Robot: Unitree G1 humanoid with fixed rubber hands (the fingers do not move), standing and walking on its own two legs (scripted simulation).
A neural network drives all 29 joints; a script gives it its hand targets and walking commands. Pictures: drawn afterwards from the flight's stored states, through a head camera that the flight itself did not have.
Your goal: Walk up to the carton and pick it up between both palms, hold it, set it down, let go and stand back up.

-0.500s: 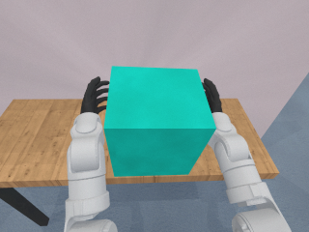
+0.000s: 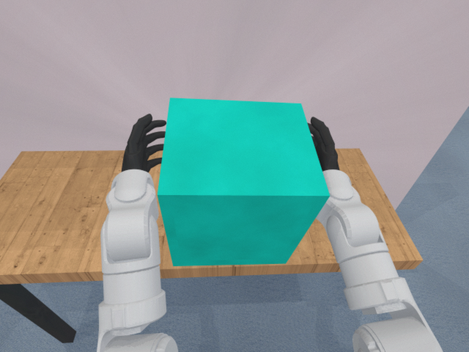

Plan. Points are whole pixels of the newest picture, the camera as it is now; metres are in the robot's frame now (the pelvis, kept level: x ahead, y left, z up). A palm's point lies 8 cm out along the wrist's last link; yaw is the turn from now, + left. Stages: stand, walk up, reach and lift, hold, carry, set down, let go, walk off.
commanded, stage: hold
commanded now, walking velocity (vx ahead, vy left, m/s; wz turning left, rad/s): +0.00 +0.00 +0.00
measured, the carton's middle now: (233, 189) +0.34 +0.01 +0.14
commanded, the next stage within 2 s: none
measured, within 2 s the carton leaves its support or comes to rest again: neither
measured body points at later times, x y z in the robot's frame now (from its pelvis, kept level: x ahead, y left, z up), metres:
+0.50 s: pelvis +0.01 +0.00 +0.00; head -0.01 +0.03 +0.45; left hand +0.36 +0.15 +0.19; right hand +0.37 -0.14 +0.17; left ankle +0.06 +0.11 -0.75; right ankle -0.01 -0.08 -0.75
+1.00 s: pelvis +0.00 +0.00 +0.00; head -0.01 +0.03 +0.45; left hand +0.37 +0.15 +0.18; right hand +0.37 -0.14 +0.17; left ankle +0.06 +0.11 -0.75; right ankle -0.01 -0.08 -0.75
